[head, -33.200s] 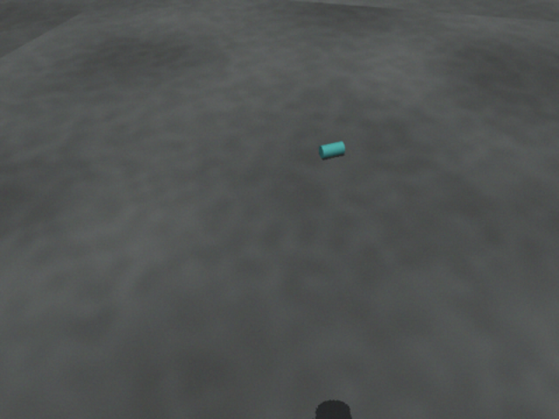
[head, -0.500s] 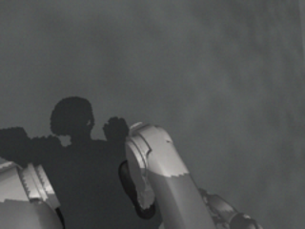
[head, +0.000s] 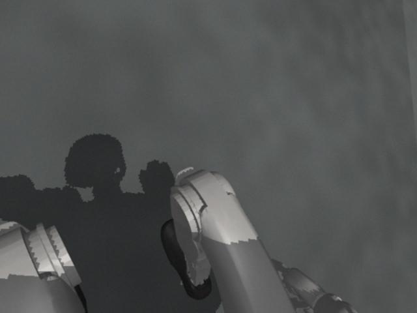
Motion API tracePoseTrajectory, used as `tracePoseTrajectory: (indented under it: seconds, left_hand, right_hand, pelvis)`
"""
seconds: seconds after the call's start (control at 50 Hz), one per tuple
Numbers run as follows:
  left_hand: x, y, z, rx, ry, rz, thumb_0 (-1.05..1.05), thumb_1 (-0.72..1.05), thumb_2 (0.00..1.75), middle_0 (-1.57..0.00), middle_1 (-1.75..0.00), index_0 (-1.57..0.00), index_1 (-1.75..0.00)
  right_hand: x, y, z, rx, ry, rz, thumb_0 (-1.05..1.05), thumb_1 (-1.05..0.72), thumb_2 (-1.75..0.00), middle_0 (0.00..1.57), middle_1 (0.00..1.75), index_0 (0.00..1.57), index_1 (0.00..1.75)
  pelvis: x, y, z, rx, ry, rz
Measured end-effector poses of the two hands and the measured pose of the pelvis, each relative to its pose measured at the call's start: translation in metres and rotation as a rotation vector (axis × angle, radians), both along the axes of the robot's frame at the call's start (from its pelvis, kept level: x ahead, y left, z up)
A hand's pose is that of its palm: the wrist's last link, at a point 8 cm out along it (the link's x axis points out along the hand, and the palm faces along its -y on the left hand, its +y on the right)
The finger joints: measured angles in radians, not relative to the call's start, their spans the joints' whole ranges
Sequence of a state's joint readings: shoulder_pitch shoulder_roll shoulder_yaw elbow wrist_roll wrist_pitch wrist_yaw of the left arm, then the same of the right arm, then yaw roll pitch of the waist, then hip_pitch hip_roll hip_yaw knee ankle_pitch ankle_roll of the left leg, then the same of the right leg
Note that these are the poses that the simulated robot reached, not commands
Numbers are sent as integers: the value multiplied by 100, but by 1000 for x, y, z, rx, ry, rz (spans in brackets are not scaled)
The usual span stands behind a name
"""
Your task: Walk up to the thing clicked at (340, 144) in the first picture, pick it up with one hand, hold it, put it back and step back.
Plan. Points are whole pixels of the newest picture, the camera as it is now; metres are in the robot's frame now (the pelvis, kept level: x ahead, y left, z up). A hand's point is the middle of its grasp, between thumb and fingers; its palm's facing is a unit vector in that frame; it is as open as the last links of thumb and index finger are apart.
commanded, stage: close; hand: left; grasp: from above
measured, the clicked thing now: out of the picture +0.44 +0.35 -0.27
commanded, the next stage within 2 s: settle in 0.66 s
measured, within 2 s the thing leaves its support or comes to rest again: leaves its support in 1.08 s
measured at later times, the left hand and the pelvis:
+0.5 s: hand out of the picture +0.43 +0.34 -0.24, palm faces -0.44 -0.15 -0.89, open 9.7 cm; pelvis +0.00 +0.00 +0.00, yaw +0 degrees
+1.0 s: hand out of the picture +0.43 +0.34 -0.24, palm faces -0.44 -0.15 -0.89, open 9.5 cm; pelvis +0.00 +0.00 +0.00, yaw +0 degrees
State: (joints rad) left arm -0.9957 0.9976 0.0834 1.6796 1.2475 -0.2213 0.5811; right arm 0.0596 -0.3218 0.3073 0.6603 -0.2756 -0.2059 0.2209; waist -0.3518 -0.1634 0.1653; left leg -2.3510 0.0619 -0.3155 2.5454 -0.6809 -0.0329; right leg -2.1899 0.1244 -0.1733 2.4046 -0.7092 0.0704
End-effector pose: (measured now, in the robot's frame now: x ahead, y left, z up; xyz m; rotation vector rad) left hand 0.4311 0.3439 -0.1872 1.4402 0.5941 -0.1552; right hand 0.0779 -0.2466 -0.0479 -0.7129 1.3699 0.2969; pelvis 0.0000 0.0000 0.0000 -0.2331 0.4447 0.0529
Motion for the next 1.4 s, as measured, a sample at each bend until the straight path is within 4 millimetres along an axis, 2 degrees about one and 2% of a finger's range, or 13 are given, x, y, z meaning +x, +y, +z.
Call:
tracePoseTrajectory:
  seconds: [0.12, 0.48, 1.02, 1.14, 1.4]
  left_hand:
    - [0, 1, 1, -3, -1, 1, 0, 10, 56, -52, -70, -55, -66]
    - [4, 2, 4, 1, -8, 0, 0, 12, 38, -66, -53, -69, -49]
    - [6, 1, 6, -5, -7, -8, 1, 11, 27, -79, -37, -82, -32]
    - [2, 3, 22, 0, -48, -25, 1, 11, 25, -81, -33, -85, -29]
    - [2, 15, 81, 56, -16, -4, 1, 11, 22, -84, -30, -88, -25]
  right_hand:
    - [1, 0, -1, 3, -6, 6, 0, -90, -89, 20, 30, 20, 30]
    - [3, -5, -3, -2, 9, 14, 0, -90, -89, 20, 30, 20, 30]
    - [9, -2, -2, -6, -1, 0, 0, -91, -89, 20, 30, 20, 30]
    - [17, -3, -4, 6, -20, -25, 0, -91, -89, 20, 30, 20, 30]
    - [41, -2, -13, 66, -109, -127, 0, -91, -89, 20, 30, 20, 30]
  pelvis:
    - [0, 0, -1, 0, -3, 0]
    - [1, -3, 0, 8, 4, -3]
    - [2, -1, 2, 0, 22, 4]
    - [4, -2, 4, 3, 43, 10]
    - [3, -2, 15, 30, 94, 40]
